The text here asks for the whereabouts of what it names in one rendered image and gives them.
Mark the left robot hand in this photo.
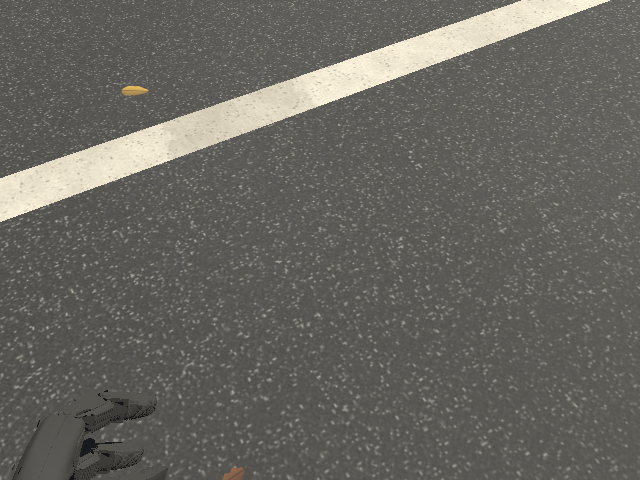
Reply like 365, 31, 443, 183
12, 387, 168, 480

